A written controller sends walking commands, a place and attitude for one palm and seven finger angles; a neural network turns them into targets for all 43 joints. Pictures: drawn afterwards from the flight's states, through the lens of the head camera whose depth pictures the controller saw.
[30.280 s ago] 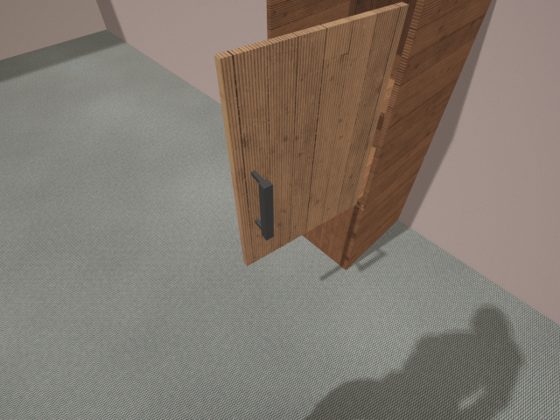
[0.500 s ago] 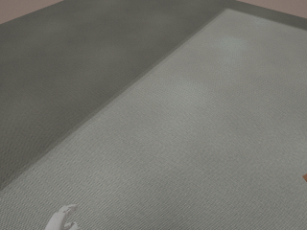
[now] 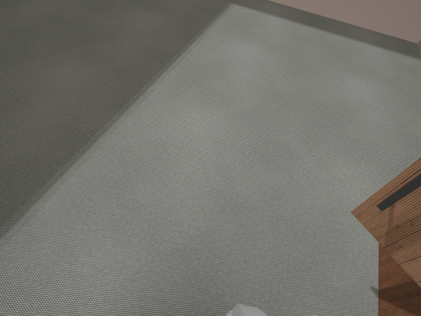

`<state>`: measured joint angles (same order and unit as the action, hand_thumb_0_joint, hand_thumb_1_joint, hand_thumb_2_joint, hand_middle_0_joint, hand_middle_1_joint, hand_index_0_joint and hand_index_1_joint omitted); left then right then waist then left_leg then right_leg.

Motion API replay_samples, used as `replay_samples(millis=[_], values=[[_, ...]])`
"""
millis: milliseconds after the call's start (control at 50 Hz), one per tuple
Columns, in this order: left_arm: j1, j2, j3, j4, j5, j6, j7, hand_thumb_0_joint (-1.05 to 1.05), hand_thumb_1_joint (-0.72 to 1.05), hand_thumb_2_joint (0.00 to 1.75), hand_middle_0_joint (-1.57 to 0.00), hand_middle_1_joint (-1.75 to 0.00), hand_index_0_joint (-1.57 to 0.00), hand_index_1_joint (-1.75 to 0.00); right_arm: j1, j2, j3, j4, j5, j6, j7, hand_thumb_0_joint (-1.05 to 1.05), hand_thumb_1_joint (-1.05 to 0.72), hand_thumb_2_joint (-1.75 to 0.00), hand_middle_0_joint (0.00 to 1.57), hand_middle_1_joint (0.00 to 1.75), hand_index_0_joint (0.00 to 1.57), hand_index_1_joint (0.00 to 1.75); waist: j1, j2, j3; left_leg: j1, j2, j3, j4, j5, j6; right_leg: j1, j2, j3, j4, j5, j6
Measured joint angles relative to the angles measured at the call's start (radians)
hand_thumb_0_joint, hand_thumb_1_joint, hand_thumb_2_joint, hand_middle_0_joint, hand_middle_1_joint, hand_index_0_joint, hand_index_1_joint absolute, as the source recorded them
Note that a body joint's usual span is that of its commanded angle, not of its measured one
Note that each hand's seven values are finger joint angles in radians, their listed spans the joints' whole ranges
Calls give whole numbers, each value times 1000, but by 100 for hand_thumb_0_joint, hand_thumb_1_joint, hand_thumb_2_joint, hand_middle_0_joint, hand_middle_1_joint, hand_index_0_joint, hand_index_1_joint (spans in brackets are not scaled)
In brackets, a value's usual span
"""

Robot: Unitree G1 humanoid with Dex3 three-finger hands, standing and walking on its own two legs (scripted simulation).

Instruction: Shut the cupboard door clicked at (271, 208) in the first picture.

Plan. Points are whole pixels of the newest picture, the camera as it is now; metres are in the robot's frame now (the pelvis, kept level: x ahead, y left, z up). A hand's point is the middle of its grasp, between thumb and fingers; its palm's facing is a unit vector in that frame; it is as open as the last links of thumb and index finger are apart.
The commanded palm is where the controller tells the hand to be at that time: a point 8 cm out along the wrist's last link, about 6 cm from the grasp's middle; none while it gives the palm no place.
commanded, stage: turn to face it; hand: left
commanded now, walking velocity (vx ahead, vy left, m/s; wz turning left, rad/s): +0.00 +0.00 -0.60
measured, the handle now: (406, 189) +0.48 -0.52 -0.09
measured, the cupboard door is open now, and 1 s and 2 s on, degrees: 54 54 54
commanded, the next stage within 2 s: take the last steps up to it in 1.56 s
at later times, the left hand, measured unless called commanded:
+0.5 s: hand (153, 298) +0.17 +0.12 -0.15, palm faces -0.29 -0.92 -0.26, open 7.4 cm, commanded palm none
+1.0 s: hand (172, 258) +0.26 +0.10 -0.16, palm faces -0.56 -0.79 -0.24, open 7.4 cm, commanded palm none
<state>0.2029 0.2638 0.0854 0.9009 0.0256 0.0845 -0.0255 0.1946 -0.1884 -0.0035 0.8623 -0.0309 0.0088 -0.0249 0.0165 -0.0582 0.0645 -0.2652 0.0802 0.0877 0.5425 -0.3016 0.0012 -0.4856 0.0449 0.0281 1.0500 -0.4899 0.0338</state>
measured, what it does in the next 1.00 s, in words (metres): steps on the spot, turning right: right foot, then left foot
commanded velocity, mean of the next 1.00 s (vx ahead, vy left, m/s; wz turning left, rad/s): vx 0.00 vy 0.00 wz -0.60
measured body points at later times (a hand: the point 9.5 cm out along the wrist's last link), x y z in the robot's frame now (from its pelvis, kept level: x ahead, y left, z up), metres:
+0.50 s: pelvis +0.01 -0.04 +0.00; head +0.06 -0.07 +0.45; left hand +0.18 +0.17 -0.13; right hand +0.01 -0.32 -0.14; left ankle +0.05 +0.11 -0.67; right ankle +0.00 -0.14 -0.74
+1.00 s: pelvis +0.05 -0.03 +0.00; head +0.09 -0.04 +0.45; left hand +0.28 +0.14 -0.14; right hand -0.05 -0.27 -0.14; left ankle +0.09 +0.09 -0.74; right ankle -0.03 -0.14 -0.70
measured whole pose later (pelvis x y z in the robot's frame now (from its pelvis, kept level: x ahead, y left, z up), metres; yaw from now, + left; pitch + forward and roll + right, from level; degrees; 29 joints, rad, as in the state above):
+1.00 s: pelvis +0.05 -0.03 +0.00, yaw -36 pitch +0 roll -2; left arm 0.15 0.27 0.09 0.88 0.02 0.08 -0.04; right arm 0.23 -0.22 -0.02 0.89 -0.03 0.02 -0.01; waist 0.00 0.02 0.09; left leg -0.20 0.16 0.21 0.54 -0.34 -0.03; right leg -0.41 -0.03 -0.06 0.83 -0.43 0.04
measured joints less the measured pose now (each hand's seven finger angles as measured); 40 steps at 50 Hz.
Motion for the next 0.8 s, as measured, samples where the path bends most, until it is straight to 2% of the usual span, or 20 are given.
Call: replay_samples(millis=[60,160,220,260,280,300,340,380,420,480,560,620,660,680,700,740,800], values=[[-9,10,8,-9,-2,1,-9,1,91,90,-20,-30,-20,-30,12,4,2,5,-2,1,-3,0,-90,-90,21,30,20,30,3,20,8,33,27,30,-41,15,-4,-14,-33,-35,56,26,15],[-29,13,9,-17,-2,2,-13,1,91,90,-20,-30,-19,-30,24,-5,-11,21,-2,1,3,0,-90,-90,21,30,20,30,-6,51,20,65,64,100,-37,-4,-21,36,-74,-68,-101,54,16],[-43,6,4,-22,-2,-5,-14,1,91,90,-20,-29,-19,-30,33,-22,-24,33,-2,7,10,0,-90,-90,21,30,20,30,-19,75,24,68,90,139,11,-40,-39,96,-75,-92,-252,76,1],[-46,3,-3,-31,-1,-17,-16,1,91,90,-20,-29,-19,-30,47,-39,-34,39,1,12,15,0,-90,-90,21,30,20,30,-25,89,19,56,109,158,76,-80,-57,159,-67,-108,-394,172,-16],[-46,4,-7,-37,1,-30,-14,1,91,90,-20,-29,-19,-30,55,-47,-39,42,6,17,17,0,-90,-90,21,30,20,30,-25,90,12,30,116,156,140,-104,-60,178,-65,-103,-439,207,-48],[-54,-6,-10,-36,0,-43,-8,1,91,90,-20,-29,-19,-30,48,-62,-45,50,9,29,17,0,-90,-90,21,30,20,30,-24,108,17,-10,115,112,238,-169,-62,166,-54,-98,-413,191,-64],[-58,-28,-23,-37,-4,-53,4,1,91,90,-20,-29,-19,-30,31,-86,-52,61,14,56,10,1,-90,-90,21,30,20,30,-30,129,27,-99,75,15,443,-230,-61,161,-43,-88,-394,162,-69],[-52,-42,-29,-40,-4,-49,15,0,91,90,-20,-30,-20,-30,16,-94,-56,64,13,65,9,1,-91,-90,20,30,20,30,-29,127,26,-169,43,-26,565,-192,-65,174,-37,-68,-433,177,-65],[-44,-47,-33,-41,-4,-46,20,0,91,90,-20,-30,-20,-30,2,-92,-55,57,11,63,14,1,-91,-90,20,30,20,30,-28,110,23,-215,27,-42,597,-134,-71,186,-33,-45,-482,210,-62],[-35,-48,-37,-36,-1,-43,21,0,91,90,-20,-30,-20,-30,-11,-81,-51,38,10,53,20,1,-91,-90,20,30,20,30,-30,79,17,-240,15,-58,544,-81,-80,195,-25,-15,-533,241,-68],[-24,-50,-40,-31,2,-45,17,0,91,90,-21,-30,-20,-30,-26,-70,-47,24,12,45,19,1,-91,-90,20,30,20,30,-18,54,8,-211,-5,-74,404,-87,-84,193,-7,23,-554,253,-64],[-14,-47,-37,-26,4,-42,16,1,91,90,-21,-30,-20,-30,-36,-59,-41,16,18,36,14,1,-91,-90,20,30,20,30,-6,36,0,-150,-29,-74,248,-97,-80,179,6,58,-536,245,-53],[-6,-40,-32,-20,0,-35,17,1,90,90,-21,-30,-20,-30,-37,-52,-34,8,23,23,11,1,-91,-90,20,30,20,30,-3,25,-8,-83,-42,-69,90,-29,-73,161,17,82,-503,227,-39],[-1,-36,-29,-19,-5,-29,17,1,90,90,-21,-30,-20,-30,-33,-50,-30,3,21,12,10,1,-91,-90,20,30,20,30,-5,24,-17,-57,-39,-68,22,6,-57,144,26,90,-473,212,-32],[-5,-25,-24,-13,-9,-22,16,1,90,90,-21,-30,-20,-30,-34,-39,-26,4,17,5,7,0,-91,-90,20,30,20,30,-5,6,-15,-58,-44,-54,29,8,-34,118,23,93,-407,137,-29],[-9,-8,-15,-5,-6,-10,13,1,91,90,-21,-30,-20,-30,-28,-22,-10,-1,7,3,7,0,-91,-90,20,30,20,30,-1,-9,-6,-42,-33,-24,37,-5,-3,57,21,62,-212,15,-21],[-11,6,-3,-1,-2,-6,1,1,91,90,-20,-30,-20,-30,-6,-8,0,-6,-1,1,1,0,-91,-90,20,30,20,30,-2,7,0,0,0,3,-6,2,5,-4,3,-1,9,-6,1]])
